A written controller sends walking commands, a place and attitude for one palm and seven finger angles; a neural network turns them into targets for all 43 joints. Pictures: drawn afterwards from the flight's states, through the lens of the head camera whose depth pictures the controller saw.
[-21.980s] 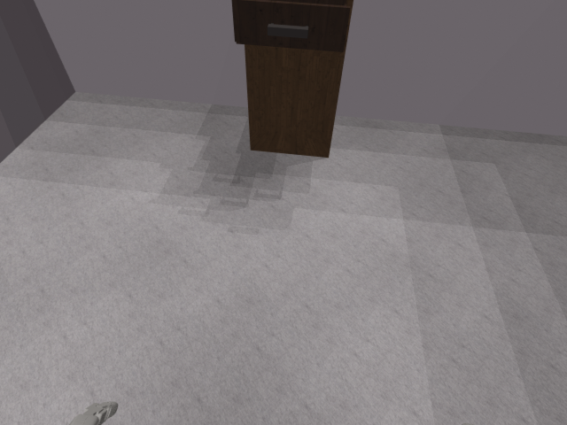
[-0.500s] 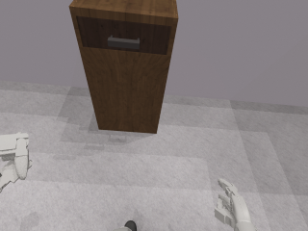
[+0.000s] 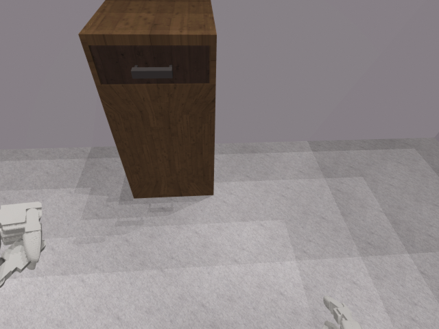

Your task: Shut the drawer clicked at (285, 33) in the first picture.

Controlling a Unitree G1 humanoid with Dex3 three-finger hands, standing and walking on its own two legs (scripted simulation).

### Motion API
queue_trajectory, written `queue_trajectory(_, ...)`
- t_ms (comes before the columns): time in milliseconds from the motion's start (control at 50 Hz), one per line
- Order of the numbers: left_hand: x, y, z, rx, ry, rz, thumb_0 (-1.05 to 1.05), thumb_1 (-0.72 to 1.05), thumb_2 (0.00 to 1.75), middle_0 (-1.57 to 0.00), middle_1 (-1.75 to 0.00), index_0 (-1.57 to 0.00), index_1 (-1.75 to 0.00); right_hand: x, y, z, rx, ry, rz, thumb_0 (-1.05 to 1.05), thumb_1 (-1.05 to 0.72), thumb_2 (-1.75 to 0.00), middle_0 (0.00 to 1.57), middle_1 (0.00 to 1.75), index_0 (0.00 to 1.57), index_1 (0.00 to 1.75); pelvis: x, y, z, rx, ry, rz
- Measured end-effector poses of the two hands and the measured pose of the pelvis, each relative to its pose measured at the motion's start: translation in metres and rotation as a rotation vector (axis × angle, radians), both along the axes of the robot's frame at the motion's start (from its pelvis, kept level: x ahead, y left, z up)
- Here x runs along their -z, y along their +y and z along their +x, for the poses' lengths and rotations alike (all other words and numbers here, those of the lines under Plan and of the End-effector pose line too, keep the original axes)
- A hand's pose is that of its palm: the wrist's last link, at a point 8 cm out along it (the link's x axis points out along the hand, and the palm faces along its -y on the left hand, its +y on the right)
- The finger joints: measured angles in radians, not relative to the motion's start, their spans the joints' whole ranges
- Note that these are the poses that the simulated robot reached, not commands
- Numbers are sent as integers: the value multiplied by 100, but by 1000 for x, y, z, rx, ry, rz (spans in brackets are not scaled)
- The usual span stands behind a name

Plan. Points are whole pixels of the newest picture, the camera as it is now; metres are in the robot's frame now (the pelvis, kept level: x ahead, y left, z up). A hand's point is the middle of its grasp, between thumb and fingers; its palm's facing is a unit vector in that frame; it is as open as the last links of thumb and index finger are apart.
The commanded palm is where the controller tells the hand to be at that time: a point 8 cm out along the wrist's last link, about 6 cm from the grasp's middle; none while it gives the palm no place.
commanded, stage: stop stepping back and stand still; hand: left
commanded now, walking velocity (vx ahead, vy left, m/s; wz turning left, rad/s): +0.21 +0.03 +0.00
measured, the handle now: (153, 69) +0.94 +0.23 +0.03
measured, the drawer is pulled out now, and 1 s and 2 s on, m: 0.00 0.00 0.00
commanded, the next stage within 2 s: let the arm hang, fingers relaxed in 0.12 s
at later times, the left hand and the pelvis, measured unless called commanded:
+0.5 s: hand out of the picture +0.10 +0.20 -0.14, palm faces +0.18 -0.96 -0.22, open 3.1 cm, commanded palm none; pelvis +0.00 +0.01 +0.00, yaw +7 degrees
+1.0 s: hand out of the picture -0.04 +0.20 -0.16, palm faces +0.13 -0.97 -0.19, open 7.0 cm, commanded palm none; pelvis -0.01 +0.03 +0.02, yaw +6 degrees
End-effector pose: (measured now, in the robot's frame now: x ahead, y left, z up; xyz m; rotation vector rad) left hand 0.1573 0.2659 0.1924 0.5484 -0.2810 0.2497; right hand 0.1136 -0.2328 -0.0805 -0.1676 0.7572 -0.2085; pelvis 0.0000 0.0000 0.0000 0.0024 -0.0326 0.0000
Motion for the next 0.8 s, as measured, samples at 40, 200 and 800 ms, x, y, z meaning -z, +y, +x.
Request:
queue_trajectory(40, -6, -5, -11, 11, -8, 15, 2, 89, 90, -140, -160, -141, -160, 2, -1, 1, -17, 29, 3, 1, -90, -90, 21, 30, 20, 30, -1, -1, -1, 2, 3, 4)
queue_trajectory(200, -3, 31, -16, -165, -28, -34, 1, 89, 90, -140, -160, -141, -160, -8, -2, 23, -47, 38, -47, 1, -90, -90, 21, 30, 20, 30, -12, 7, 11, -18, 33, 19)
queue_trajectory(800, 316, 4, -187, -463, 1517, -594, 1, 91, 90, -56, -73, -57, -71, 47, 39, -78, -106, 579, 29, 0, -92, -90, 20, 30, 20, 30, -15, 30, -11, -111, 6, -11)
